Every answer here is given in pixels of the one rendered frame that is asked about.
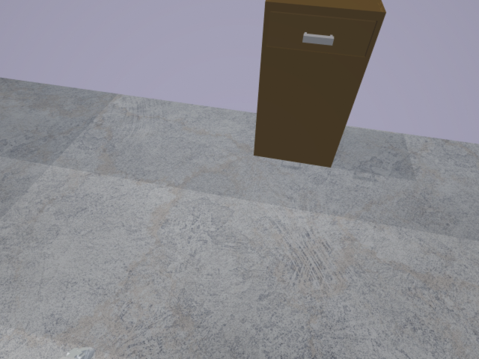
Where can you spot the handle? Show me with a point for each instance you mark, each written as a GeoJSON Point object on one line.
{"type": "Point", "coordinates": [318, 39]}

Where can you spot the cabinet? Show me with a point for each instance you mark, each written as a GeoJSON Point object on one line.
{"type": "Point", "coordinates": [305, 97]}

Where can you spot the drawer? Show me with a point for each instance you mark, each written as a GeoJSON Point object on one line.
{"type": "Point", "coordinates": [351, 36]}

